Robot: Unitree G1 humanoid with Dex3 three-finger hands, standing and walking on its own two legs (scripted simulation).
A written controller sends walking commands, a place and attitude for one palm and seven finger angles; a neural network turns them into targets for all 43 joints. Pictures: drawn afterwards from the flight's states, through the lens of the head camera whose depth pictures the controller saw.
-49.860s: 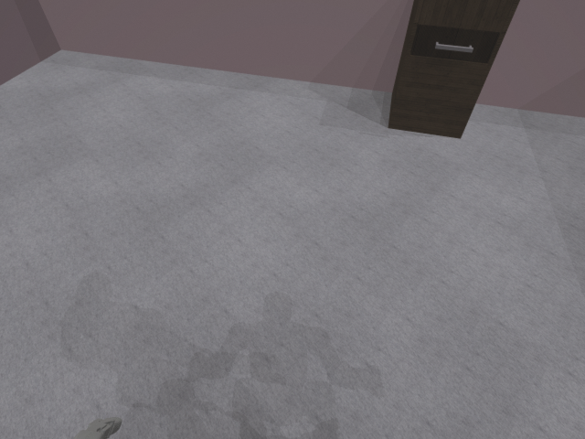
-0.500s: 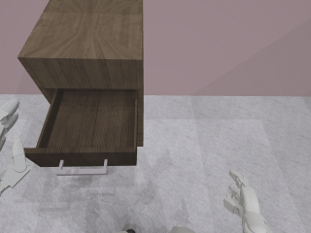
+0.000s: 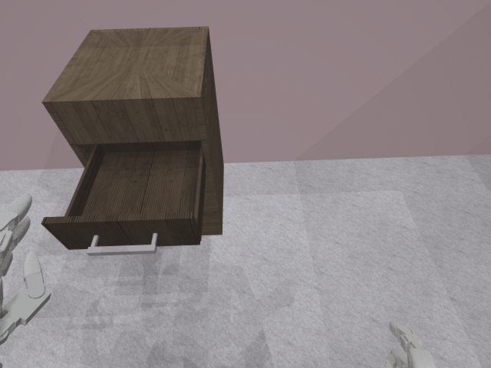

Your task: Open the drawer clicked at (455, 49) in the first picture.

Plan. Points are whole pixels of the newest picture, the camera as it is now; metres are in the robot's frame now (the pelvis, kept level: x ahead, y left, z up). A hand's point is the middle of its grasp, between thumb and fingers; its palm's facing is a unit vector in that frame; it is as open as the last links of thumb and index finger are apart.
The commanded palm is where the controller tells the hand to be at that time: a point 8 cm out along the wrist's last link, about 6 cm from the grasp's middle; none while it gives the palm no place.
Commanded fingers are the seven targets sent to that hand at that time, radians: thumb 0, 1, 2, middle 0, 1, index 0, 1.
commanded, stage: stop stepping back and stand still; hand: left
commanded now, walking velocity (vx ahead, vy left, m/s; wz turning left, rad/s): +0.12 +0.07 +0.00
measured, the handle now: (123, 244) +0.46 +0.34 -0.25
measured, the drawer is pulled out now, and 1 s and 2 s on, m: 0.29 0.29 0.29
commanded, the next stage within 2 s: let the arm hang, fingers relaxed in 0.52 s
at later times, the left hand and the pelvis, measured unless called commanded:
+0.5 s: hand (6, 332) +0.15 +0.26 +0.13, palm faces +0.37 -0.84 -0.40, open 7.4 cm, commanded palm +0.09 +0.30 +0.17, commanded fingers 0.00 0.90 0.90 -0.20 -0.30 -0.20 -0.30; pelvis -0.04 +0.02 -0.01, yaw +1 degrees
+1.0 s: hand out of the picture +0.01 +0.20 -0.18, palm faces +0.08 -0.98 -0.18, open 6.9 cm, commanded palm none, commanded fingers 0.00 0.90 0.90 -0.20 -0.30 -0.20 -0.30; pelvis -0.03 +0.02 -0.01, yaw +2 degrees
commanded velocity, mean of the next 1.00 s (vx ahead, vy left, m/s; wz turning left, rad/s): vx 0.05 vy -0.01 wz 0.00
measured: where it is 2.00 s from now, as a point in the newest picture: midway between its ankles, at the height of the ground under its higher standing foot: outside the picture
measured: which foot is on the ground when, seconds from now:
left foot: up 0.00-0.08, down 0.10-1.00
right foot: down 0.00-1.00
